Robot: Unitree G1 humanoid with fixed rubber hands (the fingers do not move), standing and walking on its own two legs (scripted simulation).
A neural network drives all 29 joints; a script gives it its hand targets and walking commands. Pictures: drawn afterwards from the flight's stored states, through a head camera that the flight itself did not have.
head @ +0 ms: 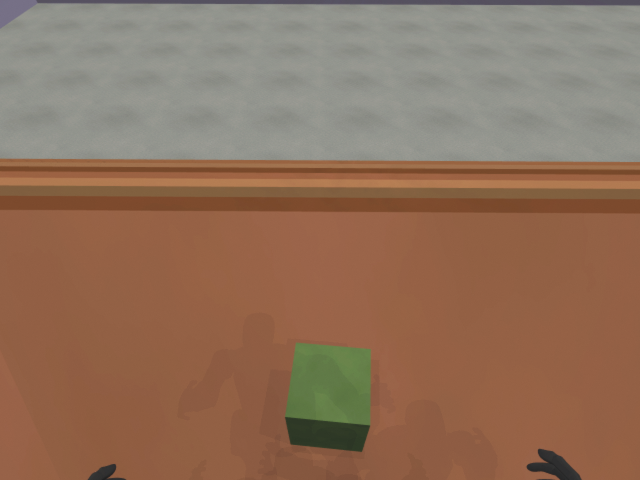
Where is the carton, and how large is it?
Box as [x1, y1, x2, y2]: [285, 343, 370, 451]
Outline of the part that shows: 296,343 285,414 290,443 361,451 369,427 370,349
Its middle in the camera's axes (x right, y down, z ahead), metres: +0.03 +0.46 +1.11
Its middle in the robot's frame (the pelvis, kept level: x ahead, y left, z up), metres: +0.45 -0.02 -0.66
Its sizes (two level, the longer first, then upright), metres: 0.210 0.200 0.250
